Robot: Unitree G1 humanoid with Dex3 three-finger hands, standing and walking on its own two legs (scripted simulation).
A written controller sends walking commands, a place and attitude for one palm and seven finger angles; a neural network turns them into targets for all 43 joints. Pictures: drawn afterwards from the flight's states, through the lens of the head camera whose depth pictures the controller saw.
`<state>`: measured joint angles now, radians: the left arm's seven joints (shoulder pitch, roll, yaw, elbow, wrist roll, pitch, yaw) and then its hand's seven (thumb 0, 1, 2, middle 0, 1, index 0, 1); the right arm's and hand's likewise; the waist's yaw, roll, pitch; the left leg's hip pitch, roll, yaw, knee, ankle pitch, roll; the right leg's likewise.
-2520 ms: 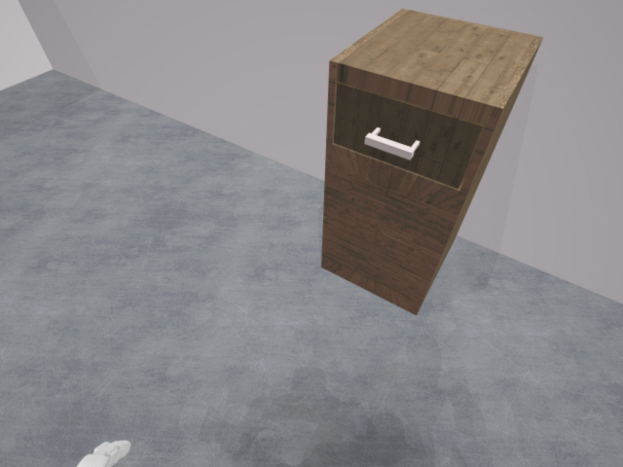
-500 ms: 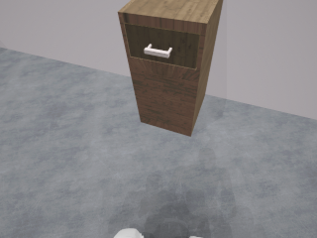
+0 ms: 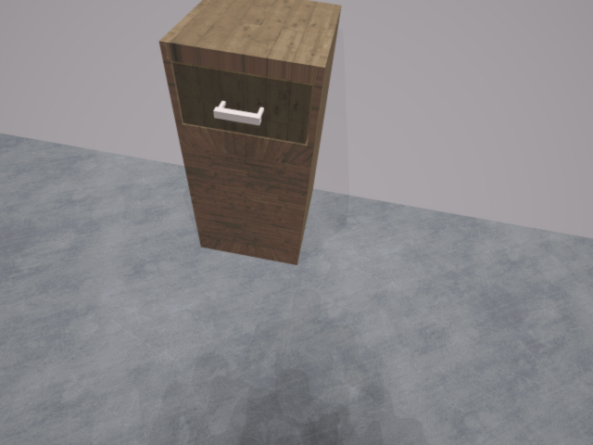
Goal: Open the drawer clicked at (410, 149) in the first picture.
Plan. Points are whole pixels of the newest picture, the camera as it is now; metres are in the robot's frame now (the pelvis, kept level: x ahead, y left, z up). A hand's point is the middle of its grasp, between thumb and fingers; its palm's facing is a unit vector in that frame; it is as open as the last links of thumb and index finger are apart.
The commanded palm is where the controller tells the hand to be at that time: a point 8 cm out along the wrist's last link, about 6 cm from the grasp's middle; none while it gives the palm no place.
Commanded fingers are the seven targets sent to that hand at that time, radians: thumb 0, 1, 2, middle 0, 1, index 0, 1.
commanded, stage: take the last steps up to it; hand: left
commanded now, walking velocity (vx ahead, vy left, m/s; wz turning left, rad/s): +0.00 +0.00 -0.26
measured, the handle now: (239, 111) +0.90 +0.22 -0.06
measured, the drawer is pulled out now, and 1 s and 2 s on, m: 0.00 0.00 0.00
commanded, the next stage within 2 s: come to a stop and stand still in 1.18 s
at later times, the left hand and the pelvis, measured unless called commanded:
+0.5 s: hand out of the picture +0.10 +0.18 -0.16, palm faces -0.02 -0.98 -0.20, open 7.2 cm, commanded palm none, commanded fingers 0.00 0.90 0.90 -0.20 -0.30 -0.20 -0.30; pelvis +0.03 +0.00 +0.00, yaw -5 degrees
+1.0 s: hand (128, 388) +0.22 +0.29 -0.18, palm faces +0.02 -0.99 -0.17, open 7.4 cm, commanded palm none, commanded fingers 0.00 0.90 0.90 -0.20 -0.30 -0.20 -0.30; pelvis +0.22 +0.11 +0.00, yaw -3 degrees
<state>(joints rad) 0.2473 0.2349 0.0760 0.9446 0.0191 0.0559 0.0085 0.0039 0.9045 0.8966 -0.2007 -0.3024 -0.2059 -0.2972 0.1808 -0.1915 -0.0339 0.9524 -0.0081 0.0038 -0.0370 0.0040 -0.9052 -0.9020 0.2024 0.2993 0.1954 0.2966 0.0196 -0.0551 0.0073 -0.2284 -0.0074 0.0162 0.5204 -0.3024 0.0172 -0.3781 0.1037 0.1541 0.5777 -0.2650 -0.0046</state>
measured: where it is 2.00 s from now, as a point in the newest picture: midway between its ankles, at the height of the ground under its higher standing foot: (247, 421)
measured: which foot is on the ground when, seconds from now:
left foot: down 0.00-0.40, up 0.42-0.78, down 0.80-1.00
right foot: up 0.00-0.38, down 0.40-0.82, up 0.84-1.00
